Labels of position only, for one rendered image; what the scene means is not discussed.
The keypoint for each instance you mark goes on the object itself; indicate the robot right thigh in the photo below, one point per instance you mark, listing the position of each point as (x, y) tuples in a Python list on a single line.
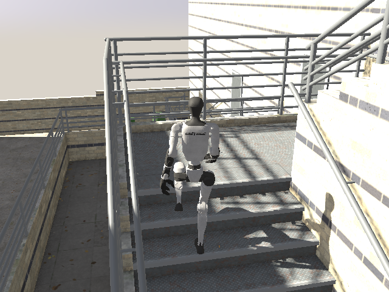
[(207, 183)]

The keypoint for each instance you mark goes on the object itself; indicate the right robot forearm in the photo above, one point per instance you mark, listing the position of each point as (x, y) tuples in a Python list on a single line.
[(214, 157)]

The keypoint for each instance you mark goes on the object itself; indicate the robot left hand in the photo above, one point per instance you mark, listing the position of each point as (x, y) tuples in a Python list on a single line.
[(164, 187)]

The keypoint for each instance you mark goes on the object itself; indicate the robot right hand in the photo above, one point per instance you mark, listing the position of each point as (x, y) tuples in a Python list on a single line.
[(207, 156)]

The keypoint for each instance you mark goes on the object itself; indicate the left robot forearm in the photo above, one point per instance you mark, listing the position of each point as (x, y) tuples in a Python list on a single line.
[(167, 166)]

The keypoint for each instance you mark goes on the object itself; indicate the robot left upper arm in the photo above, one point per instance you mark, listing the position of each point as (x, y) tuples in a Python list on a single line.
[(175, 129)]

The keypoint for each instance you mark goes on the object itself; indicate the robot head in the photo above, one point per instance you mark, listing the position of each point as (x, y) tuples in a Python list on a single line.
[(195, 105)]

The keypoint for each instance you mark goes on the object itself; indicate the robot right upper arm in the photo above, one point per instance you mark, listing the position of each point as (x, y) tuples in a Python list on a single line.
[(214, 129)]

